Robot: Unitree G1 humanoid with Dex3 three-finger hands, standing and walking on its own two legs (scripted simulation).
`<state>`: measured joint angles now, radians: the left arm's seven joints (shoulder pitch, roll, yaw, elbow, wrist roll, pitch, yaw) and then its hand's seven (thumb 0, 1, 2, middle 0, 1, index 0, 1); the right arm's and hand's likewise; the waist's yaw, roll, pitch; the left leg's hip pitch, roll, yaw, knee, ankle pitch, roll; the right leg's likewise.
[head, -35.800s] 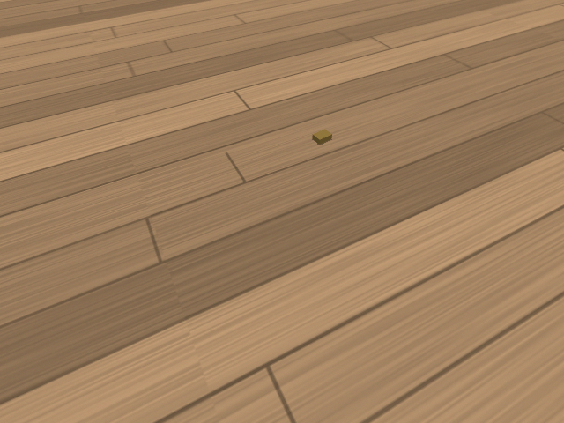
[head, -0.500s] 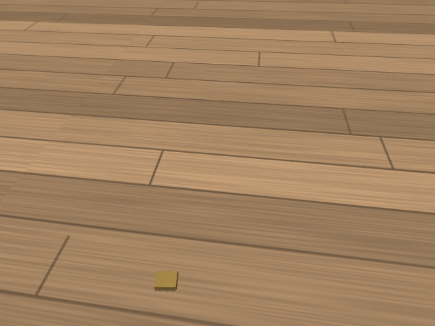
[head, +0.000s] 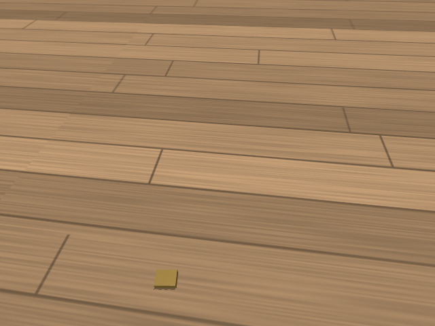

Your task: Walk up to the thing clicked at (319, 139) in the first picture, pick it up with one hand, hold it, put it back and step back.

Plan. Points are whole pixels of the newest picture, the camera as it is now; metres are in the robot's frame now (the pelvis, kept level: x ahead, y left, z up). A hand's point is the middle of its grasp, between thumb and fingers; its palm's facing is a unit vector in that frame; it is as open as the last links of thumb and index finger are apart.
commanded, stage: stand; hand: left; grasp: from above
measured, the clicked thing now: (166, 278) +0.46 +0.28 -0.77
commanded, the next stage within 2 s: rise first in 0.62 s
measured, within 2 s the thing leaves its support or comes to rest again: neither
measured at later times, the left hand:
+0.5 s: hand out of the picture +0.08 +0.26 -0.15, palm faces -0.02 -0.94 -0.35, open 7.4 cm
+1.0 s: hand (111, 325) +0.17 +0.25 -0.17, palm faces -0.03 -0.93 -0.36, open 9.6 cm
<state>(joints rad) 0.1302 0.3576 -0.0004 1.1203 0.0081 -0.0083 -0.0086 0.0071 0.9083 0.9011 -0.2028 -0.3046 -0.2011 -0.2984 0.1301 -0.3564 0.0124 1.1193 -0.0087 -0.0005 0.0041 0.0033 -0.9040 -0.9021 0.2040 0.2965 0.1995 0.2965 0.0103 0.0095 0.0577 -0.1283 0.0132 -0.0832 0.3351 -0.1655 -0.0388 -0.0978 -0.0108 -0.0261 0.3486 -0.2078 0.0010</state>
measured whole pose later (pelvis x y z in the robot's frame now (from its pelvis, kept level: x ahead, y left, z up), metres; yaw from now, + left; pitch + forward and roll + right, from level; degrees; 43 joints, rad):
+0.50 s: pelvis +0.01 +0.00 +0.00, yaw +0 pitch -2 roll +0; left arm 0.12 0.35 0.00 1.11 0.01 -0.01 -0.01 0.01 0.91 0.90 -0.20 -0.30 -0.20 -0.30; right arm 0.12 -0.36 0.01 1.11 -0.01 0.00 0.00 0.00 -0.90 -0.90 0.20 0.30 0.20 0.30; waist 0.01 0.01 0.05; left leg -0.12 0.02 -0.08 0.34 -0.18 -0.04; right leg -0.09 -0.01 -0.02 0.34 -0.21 0.00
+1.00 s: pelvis -0.01 +0.00 -0.02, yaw -2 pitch +6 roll +0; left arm -0.03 0.34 0.16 1.00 0.10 0.00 -0.02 0.01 0.36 0.92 -0.14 -0.76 -0.15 -0.74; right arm 0.21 -0.25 -0.02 0.78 0.02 -0.03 -0.02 0.00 -0.90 -0.90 0.20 0.30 0.20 0.30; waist -0.02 -0.01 0.00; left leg -0.47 0.02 -0.05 0.65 -0.29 -0.04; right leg -0.45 0.00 0.01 0.66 -0.32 0.00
